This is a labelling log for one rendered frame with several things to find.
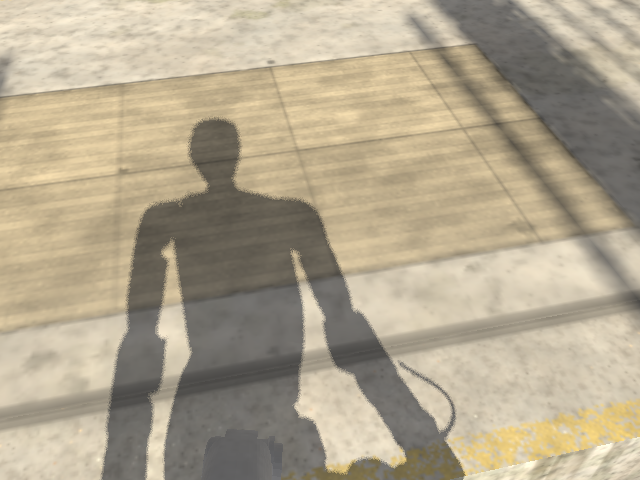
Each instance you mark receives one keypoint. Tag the left robot shin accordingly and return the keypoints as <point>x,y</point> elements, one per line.
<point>209,444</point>

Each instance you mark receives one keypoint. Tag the robot left thigh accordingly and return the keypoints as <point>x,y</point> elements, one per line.
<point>241,456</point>

